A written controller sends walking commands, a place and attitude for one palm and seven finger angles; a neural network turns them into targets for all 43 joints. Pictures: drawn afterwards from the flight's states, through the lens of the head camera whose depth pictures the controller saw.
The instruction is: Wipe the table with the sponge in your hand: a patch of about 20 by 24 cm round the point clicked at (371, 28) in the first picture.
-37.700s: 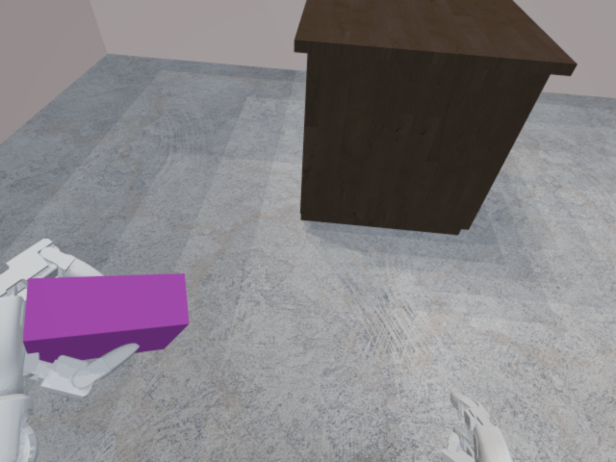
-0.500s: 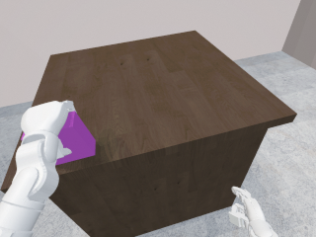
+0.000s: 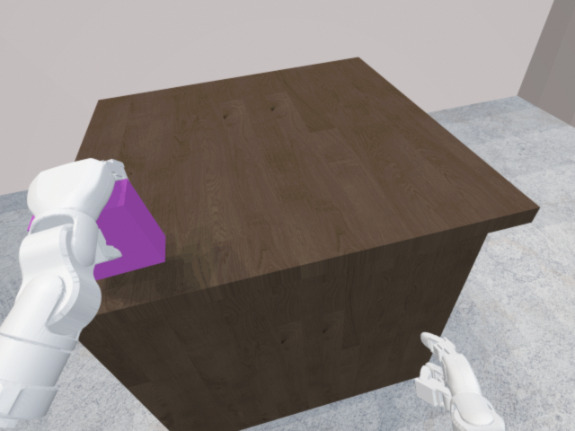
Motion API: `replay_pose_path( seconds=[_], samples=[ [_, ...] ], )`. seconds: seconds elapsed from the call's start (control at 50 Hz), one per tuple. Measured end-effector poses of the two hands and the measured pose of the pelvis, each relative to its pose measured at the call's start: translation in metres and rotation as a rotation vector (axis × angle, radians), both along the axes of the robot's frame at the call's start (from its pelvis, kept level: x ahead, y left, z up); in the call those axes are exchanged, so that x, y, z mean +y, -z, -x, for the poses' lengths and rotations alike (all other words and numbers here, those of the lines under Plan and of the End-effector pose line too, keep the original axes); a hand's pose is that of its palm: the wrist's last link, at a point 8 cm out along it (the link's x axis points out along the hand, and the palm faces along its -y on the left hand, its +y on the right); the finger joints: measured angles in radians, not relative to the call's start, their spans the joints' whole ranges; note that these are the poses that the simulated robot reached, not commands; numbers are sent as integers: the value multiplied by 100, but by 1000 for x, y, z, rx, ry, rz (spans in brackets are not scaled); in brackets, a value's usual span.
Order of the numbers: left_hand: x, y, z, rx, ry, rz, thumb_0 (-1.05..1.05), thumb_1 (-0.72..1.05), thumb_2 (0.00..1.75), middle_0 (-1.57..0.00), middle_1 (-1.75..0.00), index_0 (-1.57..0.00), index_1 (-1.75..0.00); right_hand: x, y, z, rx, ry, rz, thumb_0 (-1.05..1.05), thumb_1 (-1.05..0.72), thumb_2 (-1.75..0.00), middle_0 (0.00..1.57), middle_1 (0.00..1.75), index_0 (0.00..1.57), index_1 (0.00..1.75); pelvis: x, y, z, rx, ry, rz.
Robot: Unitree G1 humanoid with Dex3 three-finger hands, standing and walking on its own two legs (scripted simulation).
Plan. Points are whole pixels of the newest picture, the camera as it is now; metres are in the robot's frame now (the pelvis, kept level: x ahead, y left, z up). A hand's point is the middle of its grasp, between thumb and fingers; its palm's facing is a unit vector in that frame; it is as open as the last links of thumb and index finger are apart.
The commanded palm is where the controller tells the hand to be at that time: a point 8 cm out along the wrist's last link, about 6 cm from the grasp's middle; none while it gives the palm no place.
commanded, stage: lift the sponge slowly off the table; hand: left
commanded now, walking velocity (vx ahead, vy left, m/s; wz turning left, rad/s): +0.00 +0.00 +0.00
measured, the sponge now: (113, 242) +0.29 +0.30 +0.14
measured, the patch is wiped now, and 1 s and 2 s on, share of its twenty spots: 1.00 1.00 1.00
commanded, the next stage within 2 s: bring the sponge back beside the body in 0.86 s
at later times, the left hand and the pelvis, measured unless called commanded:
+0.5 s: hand (83, 197) +0.29 +0.30 +0.22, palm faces +0.17 -0.04 -0.99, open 9.5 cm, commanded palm +0.25 +0.30 +0.30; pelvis -0.02 +0.01 +0.00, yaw +0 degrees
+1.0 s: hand (87, 184) +0.30 +0.29 +0.24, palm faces +0.20 -0.05 -0.98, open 9.5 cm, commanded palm +0.24 +0.29 +0.31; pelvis -0.02 +0.01 +0.00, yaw +0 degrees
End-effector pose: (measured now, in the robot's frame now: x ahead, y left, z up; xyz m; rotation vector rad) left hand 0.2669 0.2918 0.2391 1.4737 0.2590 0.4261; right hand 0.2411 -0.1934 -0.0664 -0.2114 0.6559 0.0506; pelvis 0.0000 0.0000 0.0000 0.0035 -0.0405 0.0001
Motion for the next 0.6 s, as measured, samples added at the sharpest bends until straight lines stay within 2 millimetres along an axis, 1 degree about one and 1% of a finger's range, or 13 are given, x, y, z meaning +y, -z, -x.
replay_pose_path(
  seconds=[0.2, 0.42, 0.6],
  samples=[
    [-1, -7, -1, 13, 26, -9, -1, -49, 109, -78, -138, -81, -139, 0, 1, 8, -2, 6, 8, 1, -91, -90, 20, 30, 20, 30, 1, 0, 7, -4, -2, -1],
    [5, -29, 2, -41, 21, -13, -1, -49, 109, -78, -138, -81, -139, 3, 2, 18, 1, 12, -3, 1, -91, -90, 20, 30, 20, 30, 5, 1, 13, -11, 4, 1],
    [-1, -39, 4, -54, 41, -14, -1, -49, 109, -78, -138, -81, -139, 11, 0, 18, -13, -1, -11, 1, -91, -90, 20, 30, 20, 30, 10, 1, 18, -14, -2, 0]
  ],
)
